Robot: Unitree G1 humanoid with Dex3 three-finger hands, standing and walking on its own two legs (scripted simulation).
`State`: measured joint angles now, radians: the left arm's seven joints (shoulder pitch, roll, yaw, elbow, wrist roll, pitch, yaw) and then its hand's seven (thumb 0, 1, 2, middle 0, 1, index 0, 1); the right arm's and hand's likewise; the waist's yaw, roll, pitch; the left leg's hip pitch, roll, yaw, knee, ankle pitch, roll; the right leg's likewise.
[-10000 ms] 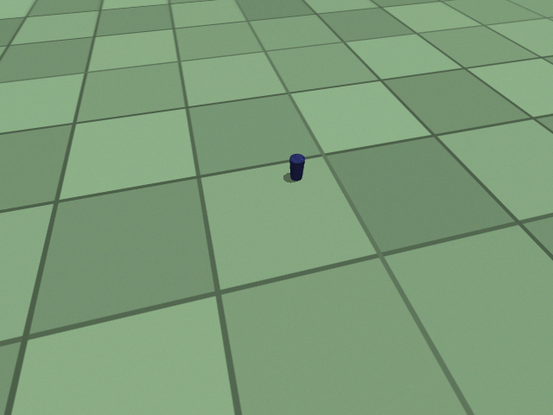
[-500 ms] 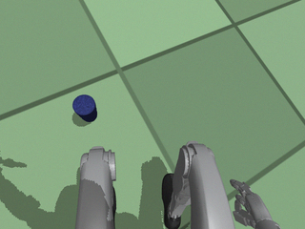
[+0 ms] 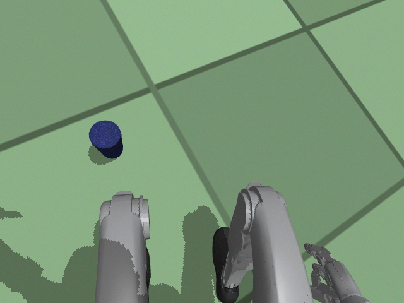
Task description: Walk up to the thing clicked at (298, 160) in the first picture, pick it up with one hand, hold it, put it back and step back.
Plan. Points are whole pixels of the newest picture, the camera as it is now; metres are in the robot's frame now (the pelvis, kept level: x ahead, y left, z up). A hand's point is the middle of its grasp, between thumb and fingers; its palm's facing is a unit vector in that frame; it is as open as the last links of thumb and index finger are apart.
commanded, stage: go down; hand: left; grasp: from the side
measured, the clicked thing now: (109, 142) +0.50 +0.22 -0.32
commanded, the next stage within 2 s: approach in 0.20 s
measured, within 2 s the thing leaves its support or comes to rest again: neither
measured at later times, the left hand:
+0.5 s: hand out of the picture +0.40 +0.41 -0.02, palm faces +0.23 -0.97 -0.07, open 17.4 cm
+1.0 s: hand (64, 156) +0.43 +0.30 -0.22, palm faces +0.12 -0.99 +0.03, open 17.6 cm
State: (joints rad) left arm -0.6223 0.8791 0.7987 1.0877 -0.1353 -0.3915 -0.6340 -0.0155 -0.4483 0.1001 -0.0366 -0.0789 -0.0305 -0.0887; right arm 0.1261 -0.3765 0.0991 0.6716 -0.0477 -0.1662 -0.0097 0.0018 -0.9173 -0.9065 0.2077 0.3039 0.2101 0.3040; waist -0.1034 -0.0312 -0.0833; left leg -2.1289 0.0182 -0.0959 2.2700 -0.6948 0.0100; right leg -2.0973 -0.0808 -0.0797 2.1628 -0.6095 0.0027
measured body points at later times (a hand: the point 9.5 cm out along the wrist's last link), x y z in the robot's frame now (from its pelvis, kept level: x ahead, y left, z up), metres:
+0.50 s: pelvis +0.00 +0.00 -0.02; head +0.21 +0.08 +0.37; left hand +0.38 +0.46 -0.01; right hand +0.15 -0.28 -0.11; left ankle +0.08 +0.12 -0.35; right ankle +0.12 -0.13 -0.35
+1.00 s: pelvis -0.01 +0.01 -0.08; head +0.24 +0.13 +0.27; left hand +0.42 +0.35 -0.22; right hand +0.14 -0.27 -0.14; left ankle +0.08 +0.12 -0.35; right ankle +0.12 -0.13 -0.35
